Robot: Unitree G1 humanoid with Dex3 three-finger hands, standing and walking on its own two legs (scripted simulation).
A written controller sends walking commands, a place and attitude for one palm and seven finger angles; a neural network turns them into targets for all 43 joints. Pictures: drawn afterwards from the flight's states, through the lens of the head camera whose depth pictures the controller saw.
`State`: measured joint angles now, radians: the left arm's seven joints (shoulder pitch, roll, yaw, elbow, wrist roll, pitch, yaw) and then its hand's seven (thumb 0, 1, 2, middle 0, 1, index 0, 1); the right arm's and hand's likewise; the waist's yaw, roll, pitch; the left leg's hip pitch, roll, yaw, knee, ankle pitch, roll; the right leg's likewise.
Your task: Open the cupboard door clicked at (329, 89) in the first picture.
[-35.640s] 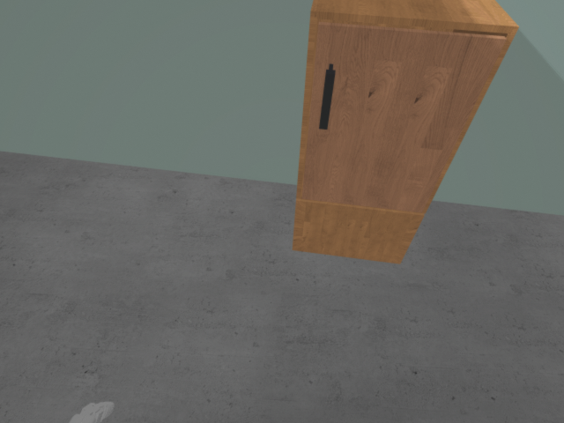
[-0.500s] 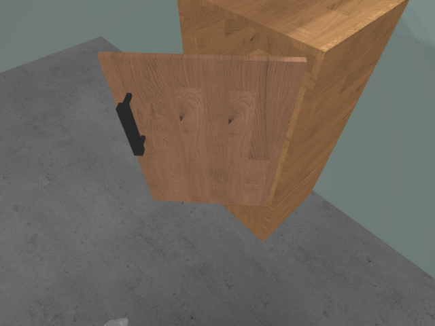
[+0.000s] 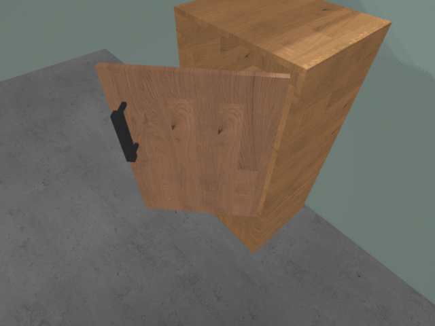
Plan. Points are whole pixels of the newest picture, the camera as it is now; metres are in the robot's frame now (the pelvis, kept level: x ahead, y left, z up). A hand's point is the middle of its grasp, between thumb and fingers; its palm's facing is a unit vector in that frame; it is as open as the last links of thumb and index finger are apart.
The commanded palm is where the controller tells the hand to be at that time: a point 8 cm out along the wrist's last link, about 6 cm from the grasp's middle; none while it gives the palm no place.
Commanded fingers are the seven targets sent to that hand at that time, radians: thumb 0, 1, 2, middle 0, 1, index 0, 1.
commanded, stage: come to a stop and stand still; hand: left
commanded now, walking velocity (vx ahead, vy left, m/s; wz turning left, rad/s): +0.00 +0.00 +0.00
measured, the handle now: (127, 132) +0.55 +0.28 +0.01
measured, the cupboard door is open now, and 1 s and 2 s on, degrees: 43 43 43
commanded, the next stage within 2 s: look again from close up in 0.26 s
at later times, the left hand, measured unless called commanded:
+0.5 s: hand out of the picture +0.00 +0.17 -0.18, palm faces +0.05 -0.97 -0.23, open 7.4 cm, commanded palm none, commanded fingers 0.00 0.90 0.90 -0.20 -0.30 -0.20 -0.30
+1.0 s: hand out of the picture +0.01 +0.26 -0.17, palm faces +0.05 -0.96 -0.27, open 7.4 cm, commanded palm none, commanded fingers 0.00 0.90 0.90 -0.20 -0.30 -0.20 -0.30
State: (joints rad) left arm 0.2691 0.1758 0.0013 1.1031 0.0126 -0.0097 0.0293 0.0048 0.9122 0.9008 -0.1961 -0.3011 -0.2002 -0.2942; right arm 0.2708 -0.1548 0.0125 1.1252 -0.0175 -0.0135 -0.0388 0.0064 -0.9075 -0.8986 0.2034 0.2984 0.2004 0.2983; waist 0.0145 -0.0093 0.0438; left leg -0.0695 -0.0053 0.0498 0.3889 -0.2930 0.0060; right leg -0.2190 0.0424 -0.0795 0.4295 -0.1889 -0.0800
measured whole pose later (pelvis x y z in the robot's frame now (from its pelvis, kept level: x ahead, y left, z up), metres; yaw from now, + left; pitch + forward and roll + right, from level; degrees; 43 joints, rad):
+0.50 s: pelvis -0.01 -0.01 -0.01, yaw +2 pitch -2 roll -1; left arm 0.30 0.17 0.00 1.05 0.02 -0.02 0.03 0.01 0.91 0.90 -0.20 -0.30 -0.20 -0.29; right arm 0.34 -0.17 -0.01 1.07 -0.02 0.00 -0.03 0.01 -0.90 -0.90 0.21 0.30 0.20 0.30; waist -0.02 0.02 0.03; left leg -0.17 0.02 0.00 0.55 -0.34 0.01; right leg -0.25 0.06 -0.13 0.46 -0.19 -0.10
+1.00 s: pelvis -0.03 +0.04 +0.00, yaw +1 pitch -3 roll +0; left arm 0.23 0.26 0.01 1.05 0.02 -0.01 0.02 0.01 0.90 0.90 -0.20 -0.30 -0.20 -0.29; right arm 0.25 -0.24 0.00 1.05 -0.02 -0.01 -0.01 0.01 -0.90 -0.90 0.21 0.30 0.20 0.30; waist 0.01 -0.01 0.02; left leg -0.11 -0.06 0.04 0.42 -0.26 0.07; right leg -0.23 -0.02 -0.08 0.41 -0.14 -0.02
